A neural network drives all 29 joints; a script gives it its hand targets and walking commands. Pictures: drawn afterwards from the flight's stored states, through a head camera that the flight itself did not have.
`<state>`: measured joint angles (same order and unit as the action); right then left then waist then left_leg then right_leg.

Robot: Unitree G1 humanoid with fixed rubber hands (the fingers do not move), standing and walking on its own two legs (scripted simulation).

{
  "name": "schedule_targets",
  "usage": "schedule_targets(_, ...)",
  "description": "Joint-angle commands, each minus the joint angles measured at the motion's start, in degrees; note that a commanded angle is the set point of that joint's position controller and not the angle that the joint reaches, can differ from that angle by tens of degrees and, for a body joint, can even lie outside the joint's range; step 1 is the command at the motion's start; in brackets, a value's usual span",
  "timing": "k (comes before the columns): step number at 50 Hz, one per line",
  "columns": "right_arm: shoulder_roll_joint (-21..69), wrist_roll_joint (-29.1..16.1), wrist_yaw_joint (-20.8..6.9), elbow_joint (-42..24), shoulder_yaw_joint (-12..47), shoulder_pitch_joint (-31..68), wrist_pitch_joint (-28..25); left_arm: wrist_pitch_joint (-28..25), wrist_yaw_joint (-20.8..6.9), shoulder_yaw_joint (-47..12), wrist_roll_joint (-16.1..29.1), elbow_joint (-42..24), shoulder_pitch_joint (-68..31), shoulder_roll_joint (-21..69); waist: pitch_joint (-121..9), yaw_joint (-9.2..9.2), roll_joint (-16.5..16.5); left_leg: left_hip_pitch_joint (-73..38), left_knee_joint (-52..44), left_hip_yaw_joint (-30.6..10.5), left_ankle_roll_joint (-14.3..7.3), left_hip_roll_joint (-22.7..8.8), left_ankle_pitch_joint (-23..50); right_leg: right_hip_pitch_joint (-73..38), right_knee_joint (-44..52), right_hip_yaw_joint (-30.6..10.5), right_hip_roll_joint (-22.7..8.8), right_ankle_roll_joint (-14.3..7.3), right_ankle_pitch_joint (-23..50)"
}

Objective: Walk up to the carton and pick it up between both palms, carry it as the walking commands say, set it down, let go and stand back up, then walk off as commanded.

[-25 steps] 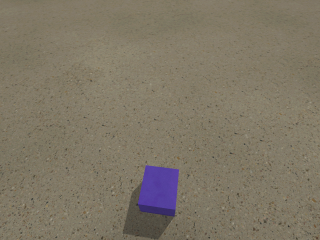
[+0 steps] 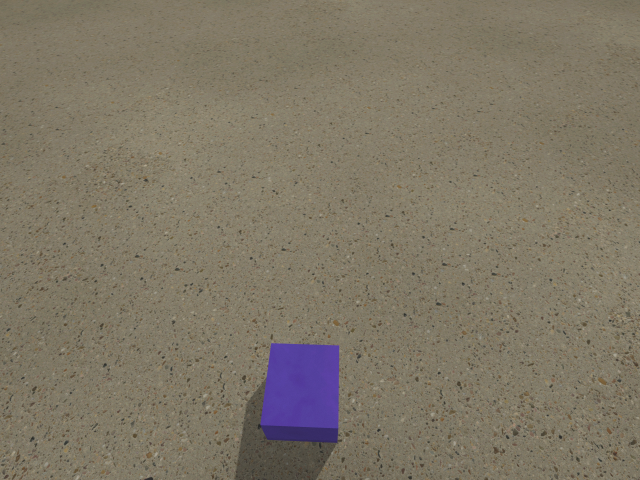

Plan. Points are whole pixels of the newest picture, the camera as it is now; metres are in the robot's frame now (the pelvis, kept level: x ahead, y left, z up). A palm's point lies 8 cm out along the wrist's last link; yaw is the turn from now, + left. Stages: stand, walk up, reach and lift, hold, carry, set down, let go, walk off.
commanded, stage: walk up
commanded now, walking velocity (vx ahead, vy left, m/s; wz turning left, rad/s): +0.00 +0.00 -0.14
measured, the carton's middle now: (303, 392) +0.46 +0.05 -0.69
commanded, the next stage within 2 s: stand in 1.36 s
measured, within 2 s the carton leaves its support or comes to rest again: neither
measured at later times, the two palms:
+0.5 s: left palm out of the picture +0.05 +0.24 -0.12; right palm out of the picture +0.06 -0.25 -0.11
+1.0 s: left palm out of the picture +0.09 +0.32 -0.13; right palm out of the picture +0.06 -0.15 -0.11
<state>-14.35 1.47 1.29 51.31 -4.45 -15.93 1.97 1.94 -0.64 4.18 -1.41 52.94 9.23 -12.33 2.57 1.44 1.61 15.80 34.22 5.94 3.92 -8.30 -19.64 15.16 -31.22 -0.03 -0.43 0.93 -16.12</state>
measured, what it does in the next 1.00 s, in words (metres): steps on the spot: left foot, then left foot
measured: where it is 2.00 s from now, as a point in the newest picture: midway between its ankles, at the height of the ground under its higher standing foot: outside the picture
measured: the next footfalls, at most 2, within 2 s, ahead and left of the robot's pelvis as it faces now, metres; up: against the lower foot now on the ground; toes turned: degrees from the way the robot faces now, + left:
left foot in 0.28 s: +0.04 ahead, +0.10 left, +0.00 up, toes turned +4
left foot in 0.76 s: +0.07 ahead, +0.19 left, +0.00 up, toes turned -7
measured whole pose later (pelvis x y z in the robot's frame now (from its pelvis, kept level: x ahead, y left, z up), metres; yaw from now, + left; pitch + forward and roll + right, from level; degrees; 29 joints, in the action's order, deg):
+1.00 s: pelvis +0.04 +0.09 +0.02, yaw -2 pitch +0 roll -1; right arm -9.7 1.6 1.5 53.9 -1.4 -15.7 -0.7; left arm 2.1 1.6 2.7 -1.6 56.5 12.8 -11.8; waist 2.5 0.8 -2.0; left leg 10.5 24.1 3.0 -1.3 -1.1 -13.6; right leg 14.9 -36.9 -0.5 0.2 1.3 -22.1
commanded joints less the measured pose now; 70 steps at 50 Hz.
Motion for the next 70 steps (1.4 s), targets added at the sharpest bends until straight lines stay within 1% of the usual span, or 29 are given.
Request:
schedule_targets(1, -3.0, 0.3, 0.4, -4.9, 0.3, 1.9, 0.9, -1.9, 0.8, 2.3, -0.6, -1.9, 6.3, -12.3, -0.1, -4.11, -17.9, 9.9, 11.6, -5.0, -2.0, 3.7, -14.2, -0.6, 19.6, -24.9, -20.6, -9.6, 7.7)
schedule_targets(3, -3.1, -0.3, -0.1, -2.8, 0.4, -0.1, 0.8, -2.3, 1.0, 0.2, -0.2, -2.9, 0.9, -7.6, -0.4, -0.59, -13.0, 7.8, 14.1, -6.8, -2.7, 4.3, -8.1, -1.8, 18.5, -16.5, -14.0, -7.6, 9.7)
schedule_targets(5, -1.6, -0.4, -0.9, 0.0, 1.1, -3.1, 0.2, -2.6, 1.6, -1.3, 0.0, -2.9, -1.6, -4.3, -2.3, 0.74, -13.4, 4.0, 10.7, -5.5, -3.5, 5.3, -3.9, -5.0, 17.8, -8.8, -9.9, -6.1, 16.8)
schedule_targets(9, -1.4, -0.8, -0.2, 0.3, 1.5, -0.6, -0.5, -2.8, 2.2, -1.0, 0.4, -0.3, 2.7, -6.0, -3.0, -1.28, -10.9, 1.4, 2.2, -4.4, -2.9, 6.6, -2.8, -9.2, 15.1, -8.7, -12.0, -8.0, 26.8)
schedule_targets(12, -1.1, -1.2, 0.5, 1.1, 1.6, -1.9, -1.8, -2.1, 2.4, -0.2, 1.0, 1.1, 2.7, -6.8, -3.5, -0.46, -9.6, -5.1, -12.0, -2.7, -3.3, 6.6, 8.6, -8.5, 12.8, -7.9, -11.0, -6.1, 25.9)
schedule_targets(13, -1.9, -1.0, 0.7, 1.5, 1.5, -2.5, -2.4, -1.9, 2.3, -0.1, 1.3, 1.3, 2.9, -5.7, -4.3, -0.58, -7.2, -9.2, -15.1, -4.1, -3.6, 4.0, 13.3, -6.3, 11.9, -7.1, -9.6, -4.5, 22.2)
schedule_targets(15, -6.2, -0.6, 0.4, 1.5, 0.8, -1.6, -3.3, -1.7, 2.3, -0.2, 1.3, 1.2, 4.4, -3.0, -3.4, -2.13, 3.9, -11.1, -16.3, -12.2, -6.4, -3.7, 23.2, -1.8, 9.4, -1.9, -2.1, -1.6, 7.3)
schedule_targets(16, -6.2, -0.6, 0.1, 2.1, 0.6, -1.1, -3.1, -1.6, 2.4, -0.4, 0.9, 1.6, 4.1, -2.3, -2.4, -1.65, 7.1, -8.2, -17.4, -13.7, -7.6, -3.8, 20.0, -3.8, 8.6, -1.2, -1.8, -1.3, 3.9)
schedule_targets(22, -3.4, -1.0, 0.5, 3.5, 1.7, -0.1, -3.3, -2.4, 2.0, -0.8, 1.0, 5.3, 4.8, -3.5, -0.9, -1.03, 0.9, -8.3, -17.2, -9.7, -6.1, 0.6, 20.1, -6.6, 11.1, -3.3, -4.3, -1.9, 12.7)
schedule_targets(24, -4.6, -0.3, 0.4, 4.1, 2.0, -0.8, -2.8, -2.2, 2.6, -1.3, 3.1, 5.6, 6.3, -4.3, -3.3, -1.15, 1.3, -9.1, -15.7, -7.6, -5.8, 0.7, 22.2, -6.7, 9.8, -3.6, -4.7, -1.4, 14.6)
schedule_targets(25, -10.0, 0.4, -0.3, 3.0, 0.5, 1.1, -0.5, -1.9, 4.0, 0.3, 3.9, 6.3, 13.3, -11.2, -1.4, -5.24, 7.1, 3.8, -4.8, -0.7, -4.2, 6.9, 11.3, -13.4, 10.4, -14.1, -14.4, -4.5, 15.3)
schedule_targets(26, -5.6, 0.5, -0.6, 1.4, 0.9, 2.1, 0.2, -1.6, 4.6, 2.1, 2.4, 6.0, 15.7, -14.6, -2.3, -5.98, -4.3, 10.9, 1.8, 0.5, -2.0, 8.5, 1.2, -15.8, 13.2, -22.8, -21.3, -9.0, 18.3)
schedule_targets(27, -5.2, 0.5, -1.0, -0.2, 0.2, 3.3, 0.9, -1.3, 5.3, 3.2, 0.6, 5.8, 17.2, -14.8, -0.9, -7.04, -10.4, 16.1, 15.3, -2.9, -1.6, 7.8, -8.5, -12.5, 16.1, -29.3, -26.8, -12.9, 20.7)
schedule_targets(28, -4.6, 0.2, -1.4, -0.6, 0.1, 3.3, 1.1, -1.2, 5.6, 3.3, -0.6, 5.0, 15.2, -13.1, -0.1, -5.25, -8.6, 15.9, 21.3, -6.4, -1.5, 6.3, -6.9, -8.7, 16.3, -27.1, -26.1, -13.0, 21.8)
schedule_targets(30, -3.1, 0.1, -2.1, -1.3, 0.7, 1.8, 0.7, -1.3, 5.0, 2.5, -1.1, 3.0, 8.5, -9.0, 0.1, -2.02, -10.3, 11.8, 21.2, -8.6, -1.3, 4.3, -1.3, -3.9, 16.6, -19.1, -19.9, -9.2, 13.0)
schedule_targets(32, -1.7, -0.2, -2.8, -1.2, 1.7, 1.3, 0.6, -1.5, 4.0, 2.2, -1.6, 2.0, 5.8, -8.6, 0.1, -1.72, -15.1, 6.8, 12.7, -5.1, -1.2, 6.3, -1.6, -0.5, 17.7, -12.3, -14.6, -6.5, 2.9)
schedule_targets(34, -1.6, -0.4, -1.8, -0.8, 1.6, 1.6, 0.0, -1.7, 2.6, 1.5, -2.0, 1.8, 5.5, -7.6, 0.2, -2.56, -19.0, -0.2, 2.0, -1.6, -1.0, 9.0, -1.2, 1.8, 17.0, -9.3, -10.8, -5.4, 5.0)
schedule_targets(36, -2.3, -0.3, -0.4, 0.7, 0.8, -2.5, -1.0, -1.8, 2.0, 1.3, -1.0, 2.5, 6.8, -8.8, -1.9, -1.1, -14.8, -8.6, -9.4, 2.3, -0.6, 11.1, 5.9, 2.9, 10.8, -7.1, -8.9, -4.4, 9.0)
schedule_targets(37, -3.6, 0.1, 0.2, 1.1, 0.6, -4.8, -2.1, -1.8, 1.8, 0.9, -0.4, 2.9, 8.8, -7.3, -4.0, -0.36, -9.4, -15.2, -13.8, -1.3, -0.3, 7.3, 9.1, 6.1, 5.8, -4.8, -5.7, -3.3, 5.3)
schedule_targets(38, -8.6, 0.7, 0.6, 0.6, -0.1, -7.0, -3.1, -1.8, 1.8, 0.2, -0.3, 2.1, 10.4, -3.6, -4.8, 0.09, 3.8, -16.6, -19.9, -15.1, -1.7, -5.6, 12.0, 10.0, -4.3, -1.1, -0.3, -1.2, -6.2)
schedule_targets(39, -15.1, 0.5, 0.6, -0.5, -1.2, -6.5, -3.0, -1.1, 2.6, -0.2, -0.9, 0.5, 10.2, -2.1, -4.0, 0.3, 12.4, -11.1, -20.4, -26.9, -8.8, -18.2, 24.3, 13.7, -12.4, 0.4, 1.7, 0.3, -19.5)
schedule_targets(40, -12.3, 0.7, 0.3, 0.2, -0.5, -6.3, -3.0, -0.1, 3.0, 0.4, -0.8, 0.7, 8.1, -4.1, -3.4, 0.75, 8.2, -5.9, -18.7, -26.5, -12.6, -16.3, 29.1, 8.5, -17.0, -4.0, -1.2, 0.0, -18.1)
schedule_targets(42, -6.2, 0.7, 0.2, -1.1, 0.8, 1.3, -3.3, 0.2, 2.4, 0.2, -0.7, 2.6, 11.0, -3.1, -1.5, -2.96, 6.7, -3.7, -18.1, -17.5, -10.7, -8.8, 25.6, 6.4, -17.4, -3.8, -1.2, 0.3, -11.3)
schedule_targets(44, -4.4, 0.4, 0.3, -1.1, 1.4, 2.1, -3.4, 0.3, 1.9, -0.3, -0.8, 3.6, 12.2, -2.7, -1.8, -3.32, 9.3, -4.3, -17.4, -13.3, -9.9, -5.3, 31.2, 3.5, -15.7, -2.3, -0.6, 0.3, -7.9)
schedule_targets(49, -4.3, 0.0, 0.5, 1.3, 1.1, -2.2, -2.9, -0.1, 2.5, -1.1, 0.0, 2.6, 7.9, -2.4, -1.2, -1.13, 8.9, -9.6, -15.9, -14.1, -11.6, -6.0, 33.6, 0.8, -3.5, -0.8, 0.1, 0.4, -5.6)
schedule_targets(52, -4.3, -0.8, 0.5, 2.1, 1.2, -1.8, -2.5, -1.3, 2.8, -1.4, 0.2, 3.8, 9.2, -2.0, -1.5, -1.91, 7.2, -8.5, -14.0, -14.0, -9.4, -5.1, 31.3, -6.4, 10.1, 0.3, -0.1, -0.5, 4.1)
schedule_targets(54, -1.6, -1.2, 0.3, 1.9, 2.1, -2.4, -2.5, -2.5, 3.0, -1.3, -0.2, 3.5, 8.1, -4.6, -2.0, -0.91, 1.5, -3.8, -12.5, -11.2, -6.0, -0.6, 22.6, -11.9, 12.8, -5.5, -6.6, -1.9, 15.5)
schedule_targets(55, 0.6, -1.5, 0.4, 2.3, 2.6, -2.6, -2.3, -2.6, 2.5, -1.2, 0.3, 3.6, 5.6, -5.2, -0.8, 0.36, -4.6, -3.6, -14.2, -8.0, -5.1, 3.1, 13.9, -10.0, 12.2, -7.6, -7.8, -3.6, 19.5)
schedule_targets(70, -0.6, -0.9, 0.6, 7.6, 2.0, -2.8, -2.4, -3.4, 2.6, -1.5, 0.7, 7.4, 6.6, -3.2, -0.1, -0.58, -1.6, -8.3, -16.8, -7.1, -4.1, 2.7, 14.6, -8.7, 14.8, -5.1, -5.9, -2.8, 16.3)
